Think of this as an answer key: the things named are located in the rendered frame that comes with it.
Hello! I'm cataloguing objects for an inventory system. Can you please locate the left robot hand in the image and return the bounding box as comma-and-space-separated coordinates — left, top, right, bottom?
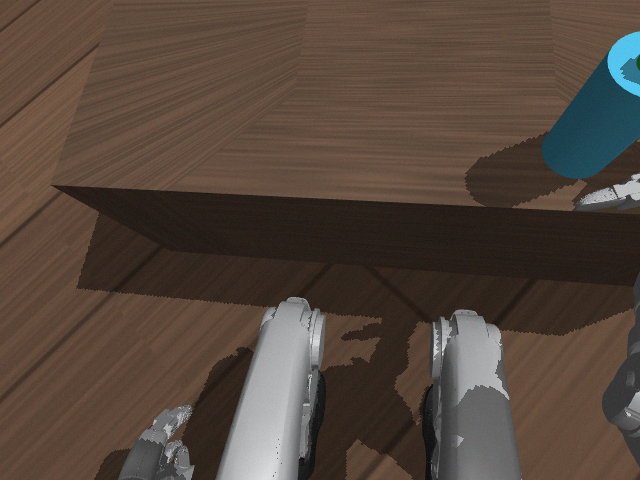
118, 405, 195, 480

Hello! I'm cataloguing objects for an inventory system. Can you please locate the bottle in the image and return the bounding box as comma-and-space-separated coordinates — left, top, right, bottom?
542, 31, 640, 179

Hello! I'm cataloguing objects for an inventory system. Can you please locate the right robot hand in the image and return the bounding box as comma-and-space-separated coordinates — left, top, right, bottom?
575, 173, 640, 211

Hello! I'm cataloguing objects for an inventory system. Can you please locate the left robot foot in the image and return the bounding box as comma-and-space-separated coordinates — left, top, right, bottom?
298, 370, 326, 480

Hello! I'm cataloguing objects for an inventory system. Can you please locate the right robot foot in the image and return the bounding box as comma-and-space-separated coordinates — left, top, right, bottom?
422, 385, 438, 480

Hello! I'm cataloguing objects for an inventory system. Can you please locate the right robot arm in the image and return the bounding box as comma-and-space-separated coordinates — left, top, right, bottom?
602, 272, 640, 467

